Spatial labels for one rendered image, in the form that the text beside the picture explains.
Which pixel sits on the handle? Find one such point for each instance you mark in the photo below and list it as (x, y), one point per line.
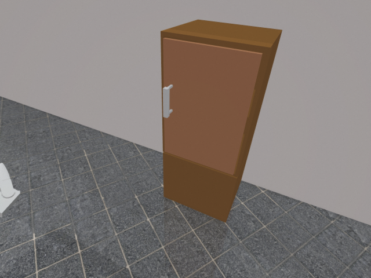
(166, 101)

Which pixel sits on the cupboard door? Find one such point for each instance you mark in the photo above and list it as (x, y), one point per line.
(210, 98)

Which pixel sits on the robot left hand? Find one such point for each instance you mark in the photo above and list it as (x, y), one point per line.
(8, 195)

